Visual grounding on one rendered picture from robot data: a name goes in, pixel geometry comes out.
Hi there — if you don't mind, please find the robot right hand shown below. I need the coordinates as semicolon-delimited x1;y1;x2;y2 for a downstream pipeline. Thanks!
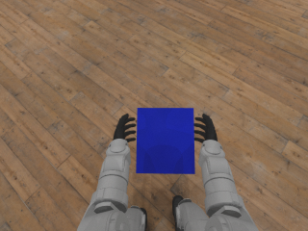
193;114;218;143

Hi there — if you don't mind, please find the right robot upper arm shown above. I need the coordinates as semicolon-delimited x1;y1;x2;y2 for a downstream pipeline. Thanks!
204;213;259;231

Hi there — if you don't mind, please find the right robot foot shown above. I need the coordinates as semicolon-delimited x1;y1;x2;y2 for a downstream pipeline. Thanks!
172;195;184;231

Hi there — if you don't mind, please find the robot left thigh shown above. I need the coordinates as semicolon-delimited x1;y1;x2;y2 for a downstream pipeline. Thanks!
125;208;145;231

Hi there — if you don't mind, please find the carton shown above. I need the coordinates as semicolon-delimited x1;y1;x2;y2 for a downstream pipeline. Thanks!
136;108;195;174

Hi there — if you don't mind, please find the left robot forearm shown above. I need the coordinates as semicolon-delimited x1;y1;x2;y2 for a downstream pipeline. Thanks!
77;139;131;230

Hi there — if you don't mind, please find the left robot upper arm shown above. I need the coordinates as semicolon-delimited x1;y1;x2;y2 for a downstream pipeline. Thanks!
77;209;131;231

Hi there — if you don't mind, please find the right robot forearm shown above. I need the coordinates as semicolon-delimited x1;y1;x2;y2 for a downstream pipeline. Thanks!
198;140;256;226

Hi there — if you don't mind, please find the robot left hand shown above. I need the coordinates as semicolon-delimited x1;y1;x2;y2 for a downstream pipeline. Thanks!
113;114;137;142

